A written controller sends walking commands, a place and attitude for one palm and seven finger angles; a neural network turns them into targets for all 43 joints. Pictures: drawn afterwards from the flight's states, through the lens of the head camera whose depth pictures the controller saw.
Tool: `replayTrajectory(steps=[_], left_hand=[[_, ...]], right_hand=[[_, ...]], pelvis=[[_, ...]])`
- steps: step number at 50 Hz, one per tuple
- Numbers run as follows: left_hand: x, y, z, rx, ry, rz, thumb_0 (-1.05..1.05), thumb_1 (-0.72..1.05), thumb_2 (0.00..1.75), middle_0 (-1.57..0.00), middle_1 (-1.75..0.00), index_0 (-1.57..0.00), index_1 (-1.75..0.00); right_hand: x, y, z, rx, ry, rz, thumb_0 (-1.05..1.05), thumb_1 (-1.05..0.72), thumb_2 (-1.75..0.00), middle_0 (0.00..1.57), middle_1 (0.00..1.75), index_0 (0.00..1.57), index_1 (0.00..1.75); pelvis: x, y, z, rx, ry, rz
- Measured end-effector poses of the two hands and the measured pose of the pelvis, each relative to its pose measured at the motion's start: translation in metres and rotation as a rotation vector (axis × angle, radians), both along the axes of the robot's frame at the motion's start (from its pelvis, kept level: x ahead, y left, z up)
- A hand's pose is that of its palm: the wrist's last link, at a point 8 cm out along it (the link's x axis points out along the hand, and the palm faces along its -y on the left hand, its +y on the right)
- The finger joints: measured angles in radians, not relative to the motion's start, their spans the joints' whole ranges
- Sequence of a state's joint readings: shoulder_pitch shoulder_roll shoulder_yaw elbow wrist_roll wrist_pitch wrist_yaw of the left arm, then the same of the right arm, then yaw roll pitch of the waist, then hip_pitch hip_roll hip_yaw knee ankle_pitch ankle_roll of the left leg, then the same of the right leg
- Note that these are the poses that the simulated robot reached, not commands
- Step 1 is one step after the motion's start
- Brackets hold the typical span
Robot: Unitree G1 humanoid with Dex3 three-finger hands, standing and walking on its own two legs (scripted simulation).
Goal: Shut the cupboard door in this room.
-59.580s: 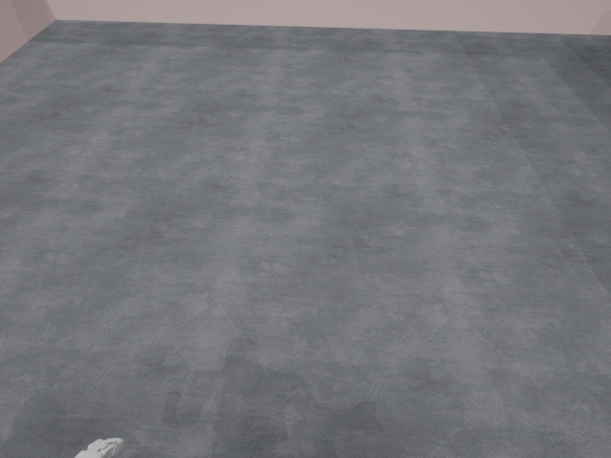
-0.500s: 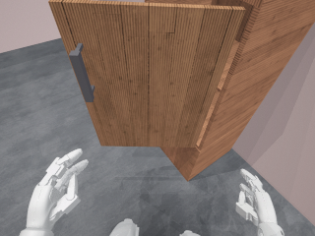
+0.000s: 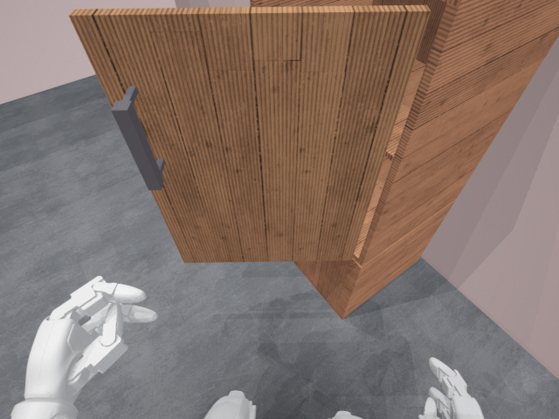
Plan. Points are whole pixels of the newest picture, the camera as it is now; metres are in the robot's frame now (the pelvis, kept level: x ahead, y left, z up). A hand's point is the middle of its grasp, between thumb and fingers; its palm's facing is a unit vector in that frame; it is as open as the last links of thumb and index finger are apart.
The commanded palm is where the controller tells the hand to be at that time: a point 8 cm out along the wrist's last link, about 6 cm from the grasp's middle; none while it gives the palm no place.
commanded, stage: raise the hand and make a fist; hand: left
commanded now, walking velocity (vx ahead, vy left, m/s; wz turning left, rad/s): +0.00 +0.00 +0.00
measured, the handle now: (144, 141) +0.48 +0.24 +0.13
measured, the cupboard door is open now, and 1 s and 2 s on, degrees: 55 55 55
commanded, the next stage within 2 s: bring the fist close to the handle in 1.08 s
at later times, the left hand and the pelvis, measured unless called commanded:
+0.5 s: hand (109, 312) +0.22 +0.21 +0.12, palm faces +0.07 -1.00 -0.04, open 3.1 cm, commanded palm +0.19 +0.26 +0.12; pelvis +0.01 +0.02 +0.02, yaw +1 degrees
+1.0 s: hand (120, 289) +0.24 +0.19 +0.13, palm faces +0.07 -1.00 -0.03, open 3.1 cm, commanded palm +0.21 +0.25 +0.14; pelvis +0.01 +0.00 +0.04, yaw +0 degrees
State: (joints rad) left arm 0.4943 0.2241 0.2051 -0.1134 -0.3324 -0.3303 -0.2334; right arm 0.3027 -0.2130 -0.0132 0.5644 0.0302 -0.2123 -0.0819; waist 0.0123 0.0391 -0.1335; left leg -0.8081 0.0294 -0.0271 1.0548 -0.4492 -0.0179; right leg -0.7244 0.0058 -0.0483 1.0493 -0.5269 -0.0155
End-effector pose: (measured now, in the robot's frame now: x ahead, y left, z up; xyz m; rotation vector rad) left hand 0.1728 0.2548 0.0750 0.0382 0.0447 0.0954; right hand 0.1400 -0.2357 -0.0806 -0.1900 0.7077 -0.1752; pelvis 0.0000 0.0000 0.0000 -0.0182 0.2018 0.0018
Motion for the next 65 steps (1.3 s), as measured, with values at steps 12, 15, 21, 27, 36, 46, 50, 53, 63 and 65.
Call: replayTrajectory(steps=[12,15,21,27,36,46,50,53,63,65], left_hand=[[0.006,-0.001,0.015,-0.005,-0.052,-0.031,0.02,0.9,0.9,-1.02,-1.19,-1.02,-1.19],[0.01,0.001,0.023,-0.003,-0.065,-0.025,0.02,0.9,0.9,-1.07,-1.25,-1.07,-1.25],[0.016,0.002,0.035,-0.001,-0.063,-0.025,0.02,0.9,0.9,-1.18,-1.37,-1.18,-1.37],[0.022,0.003,0.046,0.005,-0.066,-0.026,0.02,0.9,0.9,-1.26,-1.45,-1.26,-1.45],[0.037,0.001,0.061,0.005,-0.075,-0.034,0.02,0.9,0.9,-1.3,-1.49,-1.3,-1.49],[0.041,-0.007,0.058,-0.012,-0.053,-0.03,0.02,0.9,0.9,-1.3,-1.5,-1.3,-1.5],[0.04,-0.009,0.059,-0.006,-0.067,-0.025,0.02,0.9,0.9,-1.3,-1.5,-1.3,-1.5],[0.039,-0.01,0.061,-0.003,-0.08,-0.022,0.02,0.9,0.9,-1.3,-1.5,-1.3,-1.5],[0.038,-0.011,0.06,0.001,-0.071,-0.029,0.02,0.9,0.9,-1.3,-1.5,-1.3,-1.5],[0.042,-0.012,0.06,0.001,-0.078,-0.027,0.02,0.9,0.9,-1.3,-1.5,-1.3,-1.5]], right_hand=[[0.026,0.012,0.029,-0.039,-0.087,0.054,0.02,-0.9,-0.9,0.2,0.29,0.2,0.3],[0.036,0.025,0.037,-0.017,-0.119,0.082,0.02,-0.9,-0.9,0.2,0.29,0.2,0.3],[0.047,0.044,0.047,0.025,-0.151,0.13,0.02,-0.9,-0.9,0.21,0.29,0.2,0.3],[0.046,0.047,0.049,0.037,-0.14,0.148,0.02,-0.9,-0.9,0.21,0.3,0.2,0.3],[0.034,0.03,0.048,0.023,-0.101,0.118,0.02,-0.9,-0.9,0.21,0.3,0.2,0.3],[0.03,0.011,0.053,0.004,-0.1,0.086,0.02,-0.9,-0.9,0.2,0.29,0.2,0.3],[0.032,0.009,0.052,0.003,-0.102,0.09,0.02,-0.9,-0.9,0.2,0.29,0.2,0.3],[0.033,0.009,0.052,0.009,-0.104,0.094,0.02,-0.9,-0.9,0.2,0.29,0.2,0.3],[0.036,0.017,0.051,0.028,-0.116,0.107,0.02,-0.9,-0.9,0.2,0.29,0.2,0.3],[0.036,0.018,0.049,0.028,-0.112,0.11,0.02,-0.9,-0.9,0.2,0.29,0.2,0.3]], pelvis=[[-0.001,0.014,0.009,-0.012,-0.04,0.007],[0.0,0.015,0.013,-0.014,-0.053,0.009],[0.003,0.016,0.02,-0.016,-0.077,0.014],[0.005,0.016,0.026,-0.013,-0.098,0.016],[0.008,0.011,0.034,-0.004,-0.12,0.014],[0.011,0.006,0.038,0.007,-0.127,0.004],[0.011,0.004,0.037,0.008,-0.128,0.004],[0.01,0.003,0.037,0.009,-0.129,0.005],[0.007,0.003,0.037,0.009,-0.136,0.01],[0.005,0.003,0.037,0.008,-0.137,0.012]])
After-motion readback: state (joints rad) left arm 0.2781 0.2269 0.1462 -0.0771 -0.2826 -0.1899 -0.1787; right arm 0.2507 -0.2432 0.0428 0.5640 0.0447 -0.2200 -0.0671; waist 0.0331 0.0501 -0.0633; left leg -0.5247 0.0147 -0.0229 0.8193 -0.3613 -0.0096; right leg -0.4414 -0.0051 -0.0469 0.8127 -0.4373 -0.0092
